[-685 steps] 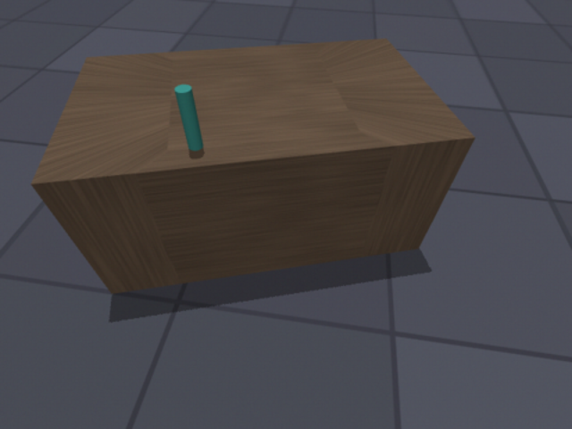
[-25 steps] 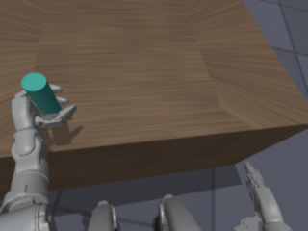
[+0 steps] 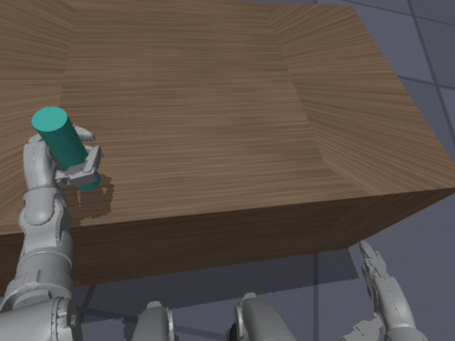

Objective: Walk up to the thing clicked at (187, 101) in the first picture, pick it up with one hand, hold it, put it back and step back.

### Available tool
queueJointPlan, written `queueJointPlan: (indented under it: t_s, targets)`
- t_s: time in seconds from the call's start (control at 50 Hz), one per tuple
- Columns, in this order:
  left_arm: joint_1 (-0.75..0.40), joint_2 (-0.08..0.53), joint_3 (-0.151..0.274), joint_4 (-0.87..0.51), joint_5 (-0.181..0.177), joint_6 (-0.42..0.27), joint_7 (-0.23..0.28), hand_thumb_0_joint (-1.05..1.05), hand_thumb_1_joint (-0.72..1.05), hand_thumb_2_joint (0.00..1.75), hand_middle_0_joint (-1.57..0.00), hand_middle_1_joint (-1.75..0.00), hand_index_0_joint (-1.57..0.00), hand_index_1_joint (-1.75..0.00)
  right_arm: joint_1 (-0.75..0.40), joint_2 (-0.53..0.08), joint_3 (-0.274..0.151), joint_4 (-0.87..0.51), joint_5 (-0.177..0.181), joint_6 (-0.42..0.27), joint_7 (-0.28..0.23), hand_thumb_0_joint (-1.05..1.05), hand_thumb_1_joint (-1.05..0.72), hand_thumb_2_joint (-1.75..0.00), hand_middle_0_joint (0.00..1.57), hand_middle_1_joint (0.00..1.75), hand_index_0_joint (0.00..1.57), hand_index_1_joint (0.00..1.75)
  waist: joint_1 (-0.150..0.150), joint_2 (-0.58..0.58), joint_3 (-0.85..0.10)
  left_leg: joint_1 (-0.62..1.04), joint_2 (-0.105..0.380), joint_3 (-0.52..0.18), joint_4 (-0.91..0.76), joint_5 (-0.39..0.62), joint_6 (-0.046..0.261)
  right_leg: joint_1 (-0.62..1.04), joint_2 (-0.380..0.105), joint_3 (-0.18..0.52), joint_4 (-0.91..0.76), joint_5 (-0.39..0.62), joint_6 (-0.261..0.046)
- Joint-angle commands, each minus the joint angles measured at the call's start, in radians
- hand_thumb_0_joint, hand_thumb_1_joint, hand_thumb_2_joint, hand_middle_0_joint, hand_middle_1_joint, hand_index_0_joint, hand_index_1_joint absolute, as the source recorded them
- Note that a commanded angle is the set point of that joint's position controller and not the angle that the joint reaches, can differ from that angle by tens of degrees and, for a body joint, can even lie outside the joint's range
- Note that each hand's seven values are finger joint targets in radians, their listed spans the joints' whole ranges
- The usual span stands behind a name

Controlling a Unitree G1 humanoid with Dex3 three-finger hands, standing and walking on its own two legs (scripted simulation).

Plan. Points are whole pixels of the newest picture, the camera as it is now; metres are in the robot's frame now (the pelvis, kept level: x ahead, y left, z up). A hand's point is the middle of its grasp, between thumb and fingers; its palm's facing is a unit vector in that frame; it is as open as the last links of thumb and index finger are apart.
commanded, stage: settle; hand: left
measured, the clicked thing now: (72, 155) +0.44 +0.22 +0.03
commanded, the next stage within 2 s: lift in 0.50 s
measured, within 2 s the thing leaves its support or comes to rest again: neither
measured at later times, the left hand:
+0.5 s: hand (71, 135) +0.46 +0.22 +0.06, palm faces +0.15 -0.99 +0.00, open 5.5 cm
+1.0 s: hand (72, 127) +0.44 +0.20 +0.10, palm faces +0.15 -0.99 -0.01, open 5.5 cm
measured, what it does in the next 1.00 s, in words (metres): stands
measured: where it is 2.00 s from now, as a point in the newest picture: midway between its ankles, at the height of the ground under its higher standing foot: outside the picture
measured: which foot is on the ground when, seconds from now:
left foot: down 0.00-1.00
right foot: down 0.00-1.00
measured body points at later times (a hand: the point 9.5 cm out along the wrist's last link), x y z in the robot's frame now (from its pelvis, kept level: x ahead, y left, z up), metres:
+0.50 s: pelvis +0.01 +0.01 +0.02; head +0.11 +0.04 +0.46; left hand +0.44 +0.27 +0.06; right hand +0.17 -0.26 +0.00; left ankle +0.03 +0.12 -0.64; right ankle +0.02 -0.13 -0.64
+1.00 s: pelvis +0.02 +0.00 +0.04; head +0.09 +0.02 +0.48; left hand +0.42 +0.25 +0.11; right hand +0.17 -0.27 +0.01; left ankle +0.03 +0.12 -0.64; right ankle +0.02 -0.14 -0.64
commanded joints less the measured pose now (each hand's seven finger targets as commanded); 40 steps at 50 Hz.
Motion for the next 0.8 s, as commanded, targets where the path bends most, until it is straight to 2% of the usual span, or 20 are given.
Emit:
queueJointPlan:
  t_s: [0.0, 0.02, 0.06, 0.1, 0.12, 0.14, 0.24, 0.26, 0.32, 0.34, 0.36, 0.4, 0.42, 0.54, 0.58, 0.64, 0.68, 0.72, 0.74, 0.78]
  targets:
    - [-0.414, 0.227, 0.024, -0.250, -0.019, -0.080, 0.009, 0.00, 0.61, 1.32, -1.38, -1.41, -1.38, -1.42, 0.028, -0.142, -0.099, -0.126, 0.005, -0.045, -0.014, 0.00, 0.55, -0.05, 0.05, 0.05, 0.05, 0.05, 0.020, 0.165, -0.414, 0.362, -0.030, -0.020, -0.187, 0.252, 0.003, 0.174, 0.030, 0.008, -0.160, 0.259, -0.034]
    - [-0.401, 0.226, 0.024, -0.194, -0.018, -0.070, 0.006, 0.00, 0.62, 1.32, -1.38, -1.40, -1.38, -1.41, 0.024, -0.146, -0.103, -0.114, 0.005, -0.044, -0.015, 0.00, 0.55, -0.05, 0.05, 0.05, 0.05, 0.05, 0.020, 0.152, -0.395, 0.354, -0.030, -0.020, -0.189, 0.256, 0.005, 0.175, 0.032, 0.005, -0.168, 0.263, -0.033]
    - [-0.440, 0.239, 0.022, -0.239, -0.019, -0.069, 0.005, 0.00, 0.64, 1.32, -1.39, -1.41, -1.39, -1.42, 0.006, -0.144, -0.099, -0.135, 0.007, -0.050, -0.015, 0.00, 0.55, -0.05, 0.05, 0.05, 0.05, 0.05, 0.016, 0.153, -0.438, 0.381, -0.029, -0.020, -0.193, 0.270, 0.006, 0.193, 0.032, 0.003, -0.172, 0.276, -0.032]
    - [-0.434, 0.210, 0.004, -0.223, -0.026, -0.063, -0.002, 0.00, 0.61, 1.33, -1.40, -1.42, -1.40, -1.43, 0.011, -0.133, -0.089, -0.109, 0.009, -0.047, -0.015, 0.00, 0.55, -0.05, 0.05, 0.05, 0.05, 0.05, 0.018, 0.145, -0.412, 0.386, -0.029, -0.021, -0.202, 0.284, 0.005, 0.194, 0.032, 0.000, -0.174, 0.287, -0.034]
    - [-0.448, 0.248, 0.025, -0.240, -0.028, -0.063, -0.004, 0.00, 0.62, 1.34, -1.39, -1.42, -1.40, -1.43, 0.017, -0.142, -0.097, -0.085, 0.012, -0.045, -0.016, 0.00, 0.55, -0.05, 0.05, 0.05, 0.05, 0.05, 0.028, 0.157, -0.414, 0.391, -0.029, -0.021, -0.203, 0.298, 0.004, 0.190, 0.032, 0.000, -0.173, 0.292, -0.035]
    - [-0.417, 0.235, 0.025, -0.184, -0.030, -0.054, -0.006, 0.00, 0.62, 1.35, -1.40, -1.43, -1.40, -1.44, -0.006, -0.150, -0.106, -0.108, 0.013, -0.046, -0.017, 0.00, 0.54, -0.05, 0.05, 0.05, 0.05, 0.05, 0.021, 0.133, -0.433, 0.403, -0.026, -0.022, -0.196, 0.335, 0.007, 0.207, 0.032, 0.000, -0.174, 0.321, -0.033]
    - [-0.486, 0.250, 0.012, -0.256, -0.031, -0.051, -0.006, 0.00, 0.61, 1.35, -1.41, -1.44, -1.42, -1.45, -0.019, -0.144, -0.098, -0.086, 0.016, -0.049, -0.020, 0.00, 0.55, -0.05, 0.05, 0.05, 0.05, 0.05, 0.025, 0.132, -0.453, 0.415, -0.031, -0.010, -0.205, 0.326, 0.013, 0.244, 0.028, 0.013, -0.196, 0.341, -0.027]
    - [-0.448, 0.226, 0.003, -0.204, -0.032, -0.043, -0.009, 0.00, 0.60, 1.35, -1.40, -1.44, -1.41, -1.45, -0.037, -0.146, -0.100, -0.103, 0.017, -0.050, -0.021, 0.00, 0.55, -0.05, 0.05, 0.05, 0.05, 0.05, 0.023, 0.112, -0.445, 0.416, -0.031, -0.013, -0.210, 0.326, 0.013, 0.247, 0.029, 0.009, -0.200, 0.339, -0.027]
    - [-0.490, 0.260, 0.010, -0.271, -0.033, -0.045, -0.006, 0.00, 0.61, 1.37, -1.40, -1.43, -1.40, -1.44, -0.007, -0.135, -0.083, -0.053, 0.016, -0.043, -0.020, 0.00, 0.55, -0.05, 0.05, 0.05, 0.05, 0.05, 0.037, 0.159, -0.463, 0.462, -0.027, -0.017, -0.214, 0.395, 0.005, 0.245, 0.030, 0.003, -0.194, 0.369, -0.031]
    - [-0.469, 0.241, 0.006, -0.235, -0.037, -0.041, -0.009, 0.00, 0.61, 1.37, -1.40, -1.44, -1.40, -1.45, -0.014, -0.140, -0.095, -0.048, 0.016, -0.043, -0.020, 0.00, 0.56, -0.05, 0.05, 0.05, 0.05, 0.05, 0.034, 0.159, -0.461, 0.470, -0.026, -0.021, -0.212, 0.420, 0.002, 0.241, 0.029, 0.000, -0.190, 0.380, -0.033]
    - [-0.467, 0.246, 0.006, -0.238, -0.039, -0.037, -0.009, 0.00, 0.61, 1.38, -1.40, -1.45, -1.40, -1.46, -0.027, -0.164, -0.116, -0.056, 0.019, -0.044, -0.022, 0.00, 0.56, -0.05, 0.05, 0.05, 0.05, 0.05, 0.027, 0.150, -0.456, 0.483, -0.022, -0.025, -0.218, 0.426, 0.001, 0.234, 0.032, -0.003, -0.193, 0.377, -0.034]
    - [-0.497, 0.261, 0.013, -0.275, -0.034, -0.040, -0.004, 0.00, 0.63, 1.38, -1.40, -1.44, -1.40, -1.45, -0.023, -0.134, -0.085, -0.035, 0.017, -0.042, -0.018, 0.00, 0.55, -0.05, 0.05, 0.05, 0.05, 0.05, 0.036, 0.167, -0.447, 0.479, -0.023, -0.024, -0.223, 0.422, 0.002, 0.239, 0.030, 0.000, -0.197, 0.374, -0.034]
    - [-0.471, 0.230, -0.001, -0.232, -0.038, -0.033, -0.006, 0.00, 0.63, 1.38, -1.41, -1.45, -1.41, -1.46, -0.034, -0.133, -0.084, -0.065, 0.020, -0.041, -0.018, 0.00, 0.55, -0.05, 0.05, 0.05, 0.05, 0.05, 0.029, 0.135, -0.445, 0.470, -0.023, -0.026, -0.228, 0.418, 0.003, 0.257, 0.030, -0.003, -0.203, 0.378, -0.033]
    - [-0.497, 0.261, 0.012, -0.284, -0.040, -0.023, -0.008, 0.00, 0.61, 1.39, -1.40, -1.45, -1.40, -1.46, -0.033, -0.145, -0.098, -0.028, 0.022, -0.038, -0.018, 0.00, 0.56, -0.05, 0.05, 0.05, 0.05, 0.05, 0.039, 0.178, -0.467, 0.527, -0.019, -0.028, -0.234, 0.480, -0.003, 0.252, 0.029, -0.004, -0.207, 0.395, -0.036]
    - [-0.452, 0.210, -0.015, -0.219, -0.040, -0.007, -0.015, 0.00, 0.59, 1.39, -1.38, -1.44, -1.39, -1.45, -0.033, -0.138, -0.085, -0.011, 0.020, -0.036, -0.015, 0.00, 0.56, -0.05, 0.05, 0.05, 0.05, 0.05, 0.041, 0.158, -0.427, 0.521, -0.013, -0.035, -0.246, 0.492, -0.007, 0.239, 0.033, -0.012, -0.211, 0.391, -0.038]
    - [-0.467, 0.251, 0.009, -0.263, -0.042, -0.005, -0.006, 0.00, 0.63, 1.35, -1.37, -1.43, -1.39, -1.42, -0.033, -0.168, -0.115, -0.028, 0.021, -0.034, -0.019, 0.00, 0.56, -0.05, 0.05, 0.05, 0.05, 0.05, 0.041, 0.151, -0.482, 0.550, -0.011, -0.033, -0.239, 0.532, -0.003, 0.274, 0.030, -0.008, -0.217, 0.425, -0.035]
    - [-0.469, 0.209, -0.028, -0.311, -0.043, 0.000, -0.010, 0.00, 0.63, 1.36, -1.38, -1.45, -1.40, -1.44, -0.035, -0.146, -0.098, -0.058, 0.023, -0.036, -0.019, 0.00, 0.57, -0.04, 0.05, 0.05, 0.05, 0.05, 0.042, 0.156, -0.499, 0.571, -0.016, -0.025, -0.242, 0.533, -0.001, 0.300, 0.028, -0.004, -0.224, 0.442, -0.033]
    - [-0.423, 0.191, -0.023, -0.278, -0.054, 0.013, -0.010, 0.00, 0.60, 1.35, -1.38, -1.45, -1.40, -1.44, -0.026, -0.146, -0.101, -0.033, 0.029, -0.032, -0.023, 0.00, 0.56, -0.05, 0.05, 0.05, 0.05, 0.05, 0.051, 0.134, -0.444, 0.554, -0.017, -0.023, -0.262, 0.508, -0.002, 0.300, 0.029, -0.005, -0.238, 0.425, -0.032]
    - [-0.431, 0.218, -0.006, -0.308, -0.057, 0.013, -0.006, 0.00, 0.61, 1.35, -1.37, -1.44, -1.39, -1.43, -0.031, -0.162, -0.116, -0.030, 0.028, -0.033, -0.027, 0.00, 0.56, -0.05, 0.05, 0.05, 0.05, 0.05, 0.056, 0.124, -0.449, 0.542, -0.019, -0.019, -0.264, 0.491, 0.002, 0.318, 0.028, -0.002, -0.246, 0.431, -0.030]
    - [-0.429, 0.199, -0.028, -0.342, -0.050, 0.018, 0.000, 0.00, 0.60, 1.35, -1.36, -1.43, -1.38, -1.43, -0.029, -0.143, -0.100, -0.032, 0.029, -0.034, -0.026, 0.00, 0.57, -0.04, 0.05, 0.05, 0.05, 0.05, 0.062, 0.136, -0.460, 0.568, -0.019, -0.017, -0.274, 0.498, -0.001, 0.327, 0.027, -0.003, -0.253, 0.433, -0.030]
